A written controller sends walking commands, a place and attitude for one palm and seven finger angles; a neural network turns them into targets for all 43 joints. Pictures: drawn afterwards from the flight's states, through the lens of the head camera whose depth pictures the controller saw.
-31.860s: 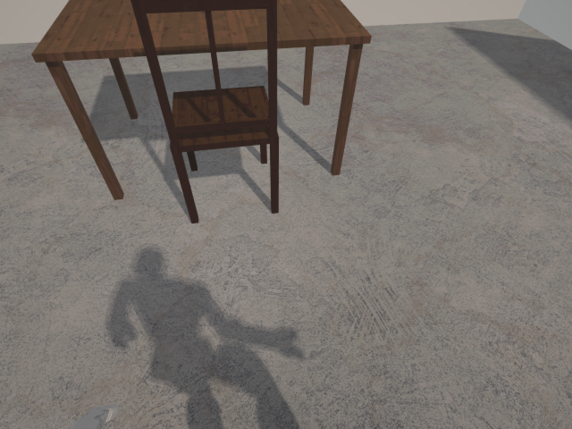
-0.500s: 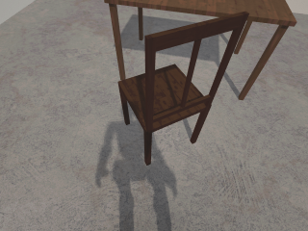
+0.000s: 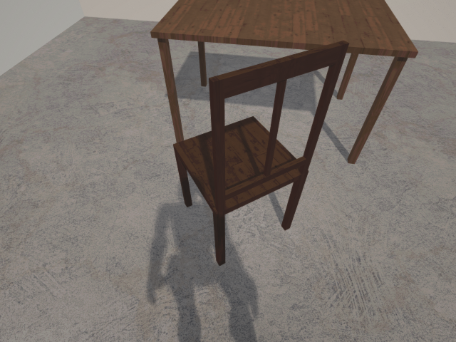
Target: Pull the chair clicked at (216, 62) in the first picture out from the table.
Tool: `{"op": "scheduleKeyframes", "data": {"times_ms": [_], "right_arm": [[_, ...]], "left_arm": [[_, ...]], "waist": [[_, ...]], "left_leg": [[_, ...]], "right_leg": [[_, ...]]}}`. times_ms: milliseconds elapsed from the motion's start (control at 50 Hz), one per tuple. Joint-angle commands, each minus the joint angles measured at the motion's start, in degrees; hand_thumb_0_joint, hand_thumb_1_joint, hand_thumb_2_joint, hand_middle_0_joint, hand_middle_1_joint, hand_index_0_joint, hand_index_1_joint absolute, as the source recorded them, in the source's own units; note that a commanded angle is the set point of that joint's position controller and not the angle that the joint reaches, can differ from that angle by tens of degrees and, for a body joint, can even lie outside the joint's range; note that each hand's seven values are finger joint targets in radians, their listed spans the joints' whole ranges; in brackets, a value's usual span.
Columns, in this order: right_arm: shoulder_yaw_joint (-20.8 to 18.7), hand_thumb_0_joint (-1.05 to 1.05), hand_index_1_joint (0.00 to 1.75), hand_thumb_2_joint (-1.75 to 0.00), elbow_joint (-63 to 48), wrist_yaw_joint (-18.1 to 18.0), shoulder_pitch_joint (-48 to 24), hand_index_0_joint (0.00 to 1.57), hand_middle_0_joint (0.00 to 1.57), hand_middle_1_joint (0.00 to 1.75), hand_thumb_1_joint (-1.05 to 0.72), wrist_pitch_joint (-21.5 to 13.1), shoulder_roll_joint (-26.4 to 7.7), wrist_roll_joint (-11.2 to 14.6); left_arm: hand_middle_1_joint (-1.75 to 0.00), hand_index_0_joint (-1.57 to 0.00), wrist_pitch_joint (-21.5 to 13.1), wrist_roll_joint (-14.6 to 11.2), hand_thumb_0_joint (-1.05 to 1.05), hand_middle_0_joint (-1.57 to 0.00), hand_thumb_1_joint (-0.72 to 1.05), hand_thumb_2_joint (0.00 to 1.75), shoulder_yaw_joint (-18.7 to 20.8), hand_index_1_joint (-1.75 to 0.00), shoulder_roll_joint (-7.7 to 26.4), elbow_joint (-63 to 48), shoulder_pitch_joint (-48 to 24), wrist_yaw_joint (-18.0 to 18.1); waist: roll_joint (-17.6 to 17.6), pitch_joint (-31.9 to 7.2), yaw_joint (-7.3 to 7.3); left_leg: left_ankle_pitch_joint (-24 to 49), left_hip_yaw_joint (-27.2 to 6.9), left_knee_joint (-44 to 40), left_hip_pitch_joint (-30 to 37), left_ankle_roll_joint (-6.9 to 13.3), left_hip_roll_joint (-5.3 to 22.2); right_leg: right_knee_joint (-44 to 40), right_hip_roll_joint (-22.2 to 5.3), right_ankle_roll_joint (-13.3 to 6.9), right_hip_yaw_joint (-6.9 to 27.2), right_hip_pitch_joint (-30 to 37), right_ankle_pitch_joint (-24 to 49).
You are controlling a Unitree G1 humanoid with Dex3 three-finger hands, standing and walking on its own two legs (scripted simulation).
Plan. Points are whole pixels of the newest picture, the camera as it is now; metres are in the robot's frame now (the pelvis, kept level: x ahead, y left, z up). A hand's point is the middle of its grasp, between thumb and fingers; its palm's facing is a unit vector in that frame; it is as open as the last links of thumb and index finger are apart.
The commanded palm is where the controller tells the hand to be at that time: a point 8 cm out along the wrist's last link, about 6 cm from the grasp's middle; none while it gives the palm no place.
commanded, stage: let the arm hang, fingers relaxed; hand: left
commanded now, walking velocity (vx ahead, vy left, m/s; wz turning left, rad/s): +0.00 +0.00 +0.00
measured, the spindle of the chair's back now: (273, 134) +0.69 -0.10 -0.07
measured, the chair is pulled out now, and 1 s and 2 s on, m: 0.48 0.48 0.48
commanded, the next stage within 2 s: look to check the result in 0.08 s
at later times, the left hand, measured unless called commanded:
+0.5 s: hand out of the picture -0.02 +0.15 -0.18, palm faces +0.02 -0.99 -0.15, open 7.3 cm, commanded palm none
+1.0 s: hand out of the picture -0.02 +0.16 -0.18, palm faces +0.02 -0.99 -0.16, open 7.3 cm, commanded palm none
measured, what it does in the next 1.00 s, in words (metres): stands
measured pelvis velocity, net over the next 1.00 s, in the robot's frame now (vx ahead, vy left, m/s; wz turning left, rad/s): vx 0.00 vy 0.00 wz -0.01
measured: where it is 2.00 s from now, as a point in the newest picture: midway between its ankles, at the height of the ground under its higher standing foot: outside the picture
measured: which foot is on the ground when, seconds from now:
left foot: down 0.00-1.00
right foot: down 0.00-1.00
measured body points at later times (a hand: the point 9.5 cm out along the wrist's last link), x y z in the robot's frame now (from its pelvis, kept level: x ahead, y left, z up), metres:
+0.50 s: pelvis +0.00 +0.00 +0.00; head +0.01 +0.00 +0.45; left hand -0.02 +0.20 -0.16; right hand -0.05 -0.20 -0.16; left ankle -0.05 +0.09 -0.74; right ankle -0.02 -0.11 -0.74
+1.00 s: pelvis +0.00 +0.00 +0.00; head +0.02 +0.00 +0.45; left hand -0.02 +0.21 -0.16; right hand -0.04 -0.20 -0.17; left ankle -0.05 +0.09 -0.74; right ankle -0.02 -0.11 -0.74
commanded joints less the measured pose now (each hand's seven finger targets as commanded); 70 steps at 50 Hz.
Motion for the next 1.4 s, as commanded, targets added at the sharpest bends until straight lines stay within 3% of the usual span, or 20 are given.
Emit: {"op": "scheduleKeyframes", "data": {"times_ms": [0,200,340,460,540,700,780,960,1020,1200,1380], "right_arm": [[-0.91,0.00,0.30,-0.90,-0.30,-0.20,5.33,0.20,0.20,0.30,-0.90,-0.73,-4.49,0.05],[-0.77,0.00,0.30,-0.90,1.09,-0.51,6.76,0.20,0.20,0.30,-0.90,-1.00,-3.70,0.13],[-0.69,0.00,0.30,-0.90,1.75,-0.62,7.46,0.20,0.20,0.30,-0.90,-0.94,-2.94,0.14],[-0.76,0.00,0.30,-0.90,1.88,-0.80,7.70,0.20,0.20,0.30,-0.90,-1.13,-2.86,0.14],[-0.88,0.00,0.30,-0.90,1.91,-0.70,7.45,0.20,0.20,0.30,-0.90,-0.97,-2.38,0.17],[-0.86,0.00,0.30,-0.90,2.10,-0.84,7.67,0.20,0.20,0.30,-0.90,-1.23,-2.49,0.15],[-0.91,0.00,0.30,-0.90,2.25,-0.92,7.69,0.20,0.20,0.30,-0.90,-1.14,-2.45,0.15],[-0.87,0.00,0.30,-0.90,2.35,-0.73,7.12,0.20,0.20,0.30,-0.90,-0.90,-2.31,0.14],[-0.97,0.00,0.30,-0.90,2.13,-0.78,6.90,0.20,0.20,0.30,-0.90,-0.93,-2.50,0.23],[-0.95,0.00,0.30,-0.90,2.61,-0.89,7.19,0.20,0.20,0.30,-0.90,-1.09,-2.44,0.20],[-0.94,0.00,0.30,-0.90,2.76,-0.82,7.07,0.20,0.20,0.30,-0.90,-0.92,-2.28,0.19]], "left_arm": [[-0.30,-0.20,-0.92,0.01,0.00,-0.20,0.90,0.90,0.84,-0.30,4.28,-1.20,4.64,0.21],[-0.30,-0.20,-1.06,0.03,0.00,-0.20,0.90,0.90,0.72,-0.30,3.05,0.34,6.00,0.36],[-0.30,-0.20,-0.91,0.07,0.00,-0.20,0.90,0.90,0.69,-0.30,2.36,0.94,6.32,0.39],[-0.30,-0.20,-0.95,0.06,0.00,-0.20,0.90,0.90,0.80,-0.30,1.94,1.20,6.41,0.47],[-0.30,-0.20,-0.98,0.13,0.00,-0.20,0.90,0.90,0.79,-0.30,1.71,1.39,6.82,0.48],[-0.30,-0.20,-1.07,0.09,0.00,-0.20,0.90,0.90,1.01,-0.30,1.93,1.15,6.77,0.57],[-0.30,-0.20,-0.99,0.07,0.00,-0.20,0.90,0.90,1.00,-0.30,1.81,1.11,6.50,0.62],[-0.30,-0.20,-0.97,0.11,0.00,-0.20,0.90,0.90,0.92,-0.30,1.81,1.39,6.51,0.51],[-0.30,-0.20,-1.15,0.08,0.00,-0.20,0.90,0.90,0.92,-0.30,1.78,1.41,6.84,0.55],[-0.30,-0.20,-1.11,0.08,0.00,-0.20,0.90,0.90,0.93,-0.30,1.75,1.54,6.72,0.60],[-0.30,-0.20,-1.14,0.08,0.00,-0.20,0.90,0.90,0.88,-0.30,1.78,1.65,6.90,0.58]], "waist": [[-1.30,3.29,0.26],[-0.61,2.60,0.10],[0.26,4.56,0.04],[-0.61,3.43,-0.01],[-1.00,4.67,0.15],[-1.01,2.43,0.05],[-0.18,3.56,-0.05],[-0.86,4.82,0.03],[-1.56,3.13,0.06],[-0.41,2.88,-0.11],[-1.14,3.51,0.01]], "left_leg": [[13.27,-5.47,-4.41,-3.49,0.50,7.25],[15.08,-5.32,-4.13,-2.58,0.56,7.33],[12.75,-5.61,-4.66,-4.13,0.62,7.35],[16.26,-5.48,-4.12,-3.01,0.64,7.42],[13.42,-5.30,-4.20,-3.92,0.66,7.26],[19.16,-5.33,-3.43,-2.41,0.59,7.36],[19.70,-5.18,-3.53,-2.57,0.45,7.35],[13.63,-5.27,-4.34,-3.63,0.54,7.19],[15.24,-5.21,-3.62,-2.30,0.58,7.18],[18.23,-4.96,-3.45,-1.78,0.43,7.35],[15.55,-4.88,-3.66,-2.21,0.39,7.31]], "right_leg": [[-4.22,-5.32,-2.24,4.85,-1.67,10.82],[-3.60,-5.12,-2.26,4.74,-1.89,11.75],[-3.45,-4.78,-2.24,4.53,-3.16,9.32],[-2.50,-4.77,-2.16,4.33,-2.87,11.37],[-3.23,-4.92,-2.18,4.61,-3.57,10.12],[-1.93,-4.86,-2.16,4.20,-2.18,13.50],[-1.75,-4.73,-2.22,4.20,-2.77,13.34],[-2.87,-4.75,-2.19,4.76,-3.56,10.28],[-2.70,-4.69,-2.25,4.80,-3.22,11.77],[-2.09,-4.77,-2.28,4.65,-2.96,13.18],[-2.71,-4.78,-2.30,4.90,-3.22,12.23]]}}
